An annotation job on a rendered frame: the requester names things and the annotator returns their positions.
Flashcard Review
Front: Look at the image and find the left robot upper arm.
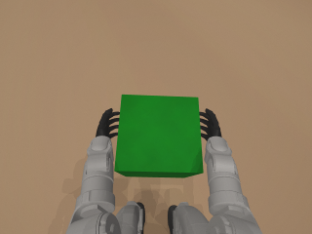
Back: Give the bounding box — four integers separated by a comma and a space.
66, 212, 121, 234

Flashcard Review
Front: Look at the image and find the right robot hand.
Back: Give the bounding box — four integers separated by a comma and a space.
199, 108, 222, 141

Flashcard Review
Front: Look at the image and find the left robot shin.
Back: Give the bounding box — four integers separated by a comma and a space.
127, 201, 142, 234

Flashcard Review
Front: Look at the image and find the robot left thigh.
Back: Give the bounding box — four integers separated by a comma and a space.
116, 205, 143, 234

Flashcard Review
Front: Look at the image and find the left robot forearm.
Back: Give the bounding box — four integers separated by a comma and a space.
66, 136, 115, 232

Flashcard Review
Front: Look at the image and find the left robot hand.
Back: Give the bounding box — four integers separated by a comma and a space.
96, 108, 120, 138

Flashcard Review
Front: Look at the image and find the carton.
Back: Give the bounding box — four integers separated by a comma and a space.
114, 95, 204, 178

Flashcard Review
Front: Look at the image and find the right robot forearm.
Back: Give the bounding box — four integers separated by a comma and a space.
204, 136, 259, 228

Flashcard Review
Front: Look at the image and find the right robot upper arm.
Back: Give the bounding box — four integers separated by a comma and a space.
206, 213, 262, 234

